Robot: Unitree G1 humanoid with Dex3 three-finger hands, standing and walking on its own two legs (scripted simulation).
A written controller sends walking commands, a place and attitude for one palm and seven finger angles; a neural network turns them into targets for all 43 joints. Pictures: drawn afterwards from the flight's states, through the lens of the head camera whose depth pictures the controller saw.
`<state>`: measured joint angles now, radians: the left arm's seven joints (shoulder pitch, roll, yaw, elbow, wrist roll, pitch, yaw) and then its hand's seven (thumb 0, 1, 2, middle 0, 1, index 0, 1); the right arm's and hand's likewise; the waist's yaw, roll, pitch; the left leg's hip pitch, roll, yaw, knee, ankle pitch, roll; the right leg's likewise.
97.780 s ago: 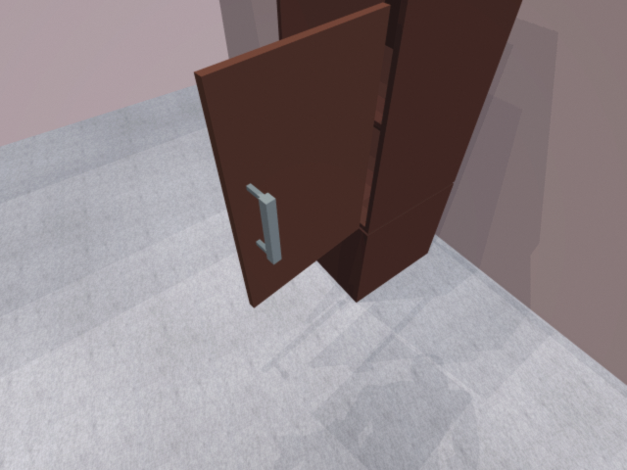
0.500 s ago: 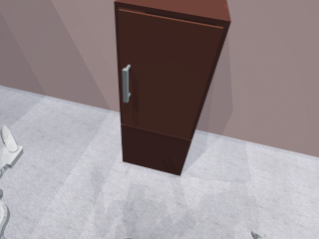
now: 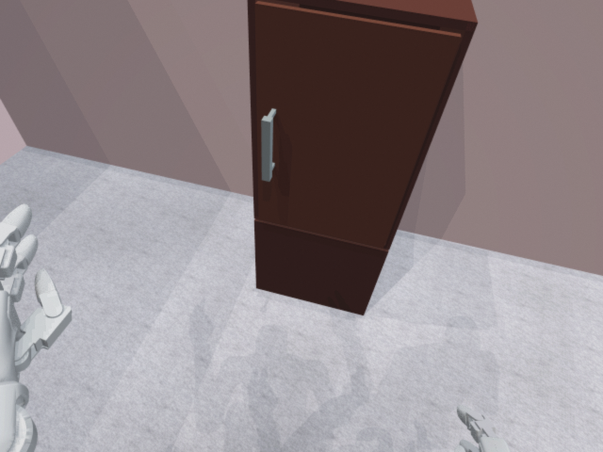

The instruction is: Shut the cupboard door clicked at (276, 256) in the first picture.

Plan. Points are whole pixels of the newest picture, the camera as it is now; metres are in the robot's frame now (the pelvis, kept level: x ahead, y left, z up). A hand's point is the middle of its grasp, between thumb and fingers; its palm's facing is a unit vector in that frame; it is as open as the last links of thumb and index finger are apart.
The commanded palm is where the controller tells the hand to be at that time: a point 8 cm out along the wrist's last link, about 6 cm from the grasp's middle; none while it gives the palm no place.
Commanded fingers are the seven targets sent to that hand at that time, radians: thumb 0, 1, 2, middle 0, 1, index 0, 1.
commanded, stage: stop stepping back and stand still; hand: left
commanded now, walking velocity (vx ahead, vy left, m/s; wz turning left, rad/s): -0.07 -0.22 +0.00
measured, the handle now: (269, 145) +0.79 +0.13 -0.04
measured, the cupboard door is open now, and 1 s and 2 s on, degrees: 0 0 0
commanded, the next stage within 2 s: let the arm hang, fingers relaxed in 0.12 s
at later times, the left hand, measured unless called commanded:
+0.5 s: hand out of the picture +0.07 +0.17 -0.16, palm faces +0.00 -0.99 -0.15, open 7.4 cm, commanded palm none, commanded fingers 0.00 0.90 0.90 -0.20 -0.30 -0.20 -0.30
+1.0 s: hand out of the picture -0.09 +0.21 -0.16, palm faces +0.05 -0.98 -0.21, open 7.4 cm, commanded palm none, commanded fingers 0.00 0.90 0.90 -0.20 -0.30 -0.20 -0.30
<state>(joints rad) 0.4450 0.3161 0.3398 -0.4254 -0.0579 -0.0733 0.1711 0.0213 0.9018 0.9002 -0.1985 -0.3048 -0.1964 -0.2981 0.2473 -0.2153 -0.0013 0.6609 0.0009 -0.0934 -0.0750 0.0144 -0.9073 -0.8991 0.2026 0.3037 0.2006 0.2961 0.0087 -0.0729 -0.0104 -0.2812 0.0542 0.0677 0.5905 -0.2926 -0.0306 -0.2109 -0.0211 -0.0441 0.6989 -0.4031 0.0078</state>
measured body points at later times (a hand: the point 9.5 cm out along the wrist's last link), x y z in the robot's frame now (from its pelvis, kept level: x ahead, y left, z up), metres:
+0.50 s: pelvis -0.02 +0.00 -0.01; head -0.01 +0.01 +0.44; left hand +0.07 +0.22 -0.14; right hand +0.08 -0.25 -0.13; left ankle +0.01 +0.14 -0.73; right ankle -0.03 -0.10 -0.73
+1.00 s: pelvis -0.05 +0.03 +0.01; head -0.06 +0.03 +0.46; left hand -0.09 +0.26 -0.14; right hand -0.05 -0.18 -0.15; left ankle +0.01 +0.14 -0.73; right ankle -0.03 -0.10 -0.73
